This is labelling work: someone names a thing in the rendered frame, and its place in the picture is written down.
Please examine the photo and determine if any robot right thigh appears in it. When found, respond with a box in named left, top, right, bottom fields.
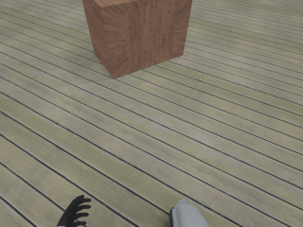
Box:
left=171, top=203, right=210, bottom=227

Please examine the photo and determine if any pedestal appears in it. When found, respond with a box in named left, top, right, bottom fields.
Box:
left=81, top=0, right=193, bottom=79

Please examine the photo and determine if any left robot hand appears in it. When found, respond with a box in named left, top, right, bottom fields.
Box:
left=57, top=195, right=91, bottom=227

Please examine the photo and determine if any robot right shin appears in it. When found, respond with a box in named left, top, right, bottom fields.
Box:
left=175, top=200, right=187, bottom=206

